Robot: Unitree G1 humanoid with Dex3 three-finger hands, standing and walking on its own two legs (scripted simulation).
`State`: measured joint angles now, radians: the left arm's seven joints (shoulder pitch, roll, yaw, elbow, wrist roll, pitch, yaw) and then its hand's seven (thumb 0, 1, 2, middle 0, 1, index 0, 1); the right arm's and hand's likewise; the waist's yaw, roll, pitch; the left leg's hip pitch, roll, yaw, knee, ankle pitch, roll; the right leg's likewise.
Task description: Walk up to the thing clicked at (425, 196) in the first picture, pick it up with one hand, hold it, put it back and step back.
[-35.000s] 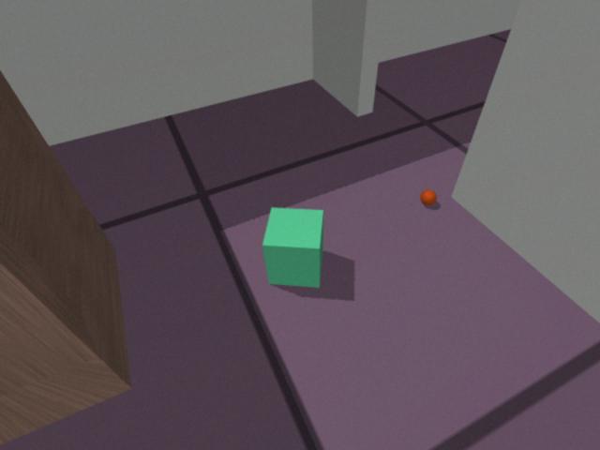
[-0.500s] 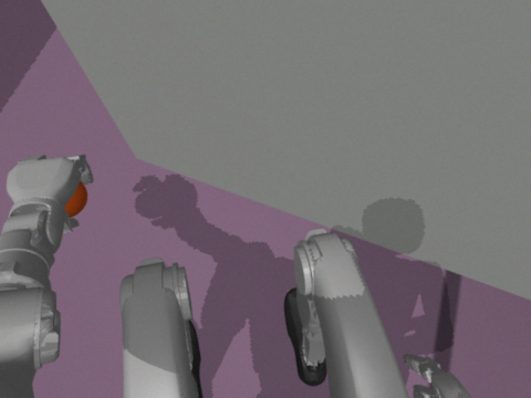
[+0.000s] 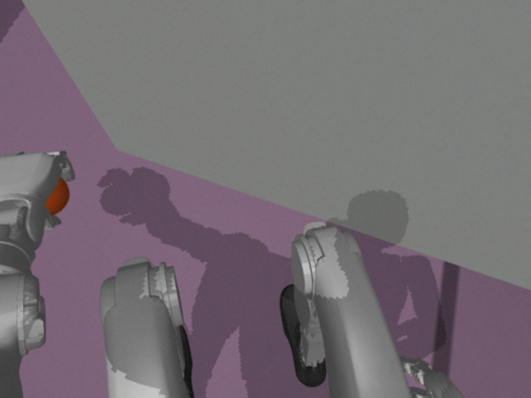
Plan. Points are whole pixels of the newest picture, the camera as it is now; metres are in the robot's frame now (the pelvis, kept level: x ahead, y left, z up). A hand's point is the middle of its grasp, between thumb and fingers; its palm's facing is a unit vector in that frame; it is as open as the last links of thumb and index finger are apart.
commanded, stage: lower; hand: left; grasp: from above
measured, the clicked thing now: (42, 193) +0.45 +0.30 -0.19
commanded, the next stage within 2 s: rest in 0.16 s
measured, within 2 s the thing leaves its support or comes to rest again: rests again in 1.56 s
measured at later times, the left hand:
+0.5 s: hand (59, 202) +0.45 +0.29 -0.23, palm faces -0.45 -0.09 -0.89, open 9.2 cm
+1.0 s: hand (65, 205) +0.45 +0.29 -0.26, palm faces -0.44 -0.11 -0.89, open 9.2 cm
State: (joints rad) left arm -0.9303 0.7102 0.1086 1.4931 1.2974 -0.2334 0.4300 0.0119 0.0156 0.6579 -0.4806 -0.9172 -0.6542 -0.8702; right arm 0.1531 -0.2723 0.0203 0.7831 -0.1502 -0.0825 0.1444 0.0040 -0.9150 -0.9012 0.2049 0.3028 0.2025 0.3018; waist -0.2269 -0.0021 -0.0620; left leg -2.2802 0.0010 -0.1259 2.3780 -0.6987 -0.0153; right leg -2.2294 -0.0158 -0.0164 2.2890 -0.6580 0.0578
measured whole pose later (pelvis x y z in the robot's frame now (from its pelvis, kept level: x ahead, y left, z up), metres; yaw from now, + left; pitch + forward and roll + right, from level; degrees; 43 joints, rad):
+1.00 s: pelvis +0.01 +0.01 -0.05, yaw -5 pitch +28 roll -11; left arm -0.95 0.90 0.21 1.70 1.37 -0.28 0.61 0.01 0.01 0.61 -0.53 -0.88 -0.70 -0.82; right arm 0.09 -0.31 0.14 0.78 -0.29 -0.16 0.24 0.00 -0.91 -0.90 0.20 0.30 0.20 0.30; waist -0.32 -0.08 0.07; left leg -2.37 -0.01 -0.22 2.59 -0.74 -0.02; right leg -2.28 0.02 -0.08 2.44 -0.66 0.08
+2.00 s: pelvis +0.00 +0.01 -0.05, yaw -7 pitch +25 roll -14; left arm -0.99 0.99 0.17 1.80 1.35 -0.27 0.67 0.00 0.02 0.59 -0.53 -0.87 -0.70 -0.82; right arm 0.06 -0.35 0.25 0.74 -0.31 -0.26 0.30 0.00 -0.91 -0.90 0.20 0.30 0.20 0.30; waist -0.36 -0.12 0.14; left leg -2.35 -0.01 -0.26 2.62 -0.74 -0.01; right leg -2.24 0.04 -0.11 2.42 -0.64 0.09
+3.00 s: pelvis +0.00 +0.01 -0.05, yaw -7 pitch +25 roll -15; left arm -0.99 1.02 0.15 1.77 1.34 -0.30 0.65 0.00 -0.38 0.92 -0.14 -1.03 -0.16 -1.00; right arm 0.07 -0.35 0.26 0.72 -0.31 -0.25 0.29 0.00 -0.89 -0.90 0.20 0.30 0.20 0.30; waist -0.36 -0.13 0.15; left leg -2.34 -0.01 -0.27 2.61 -0.74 -0.01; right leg -2.23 0.03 -0.12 2.40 -0.64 0.08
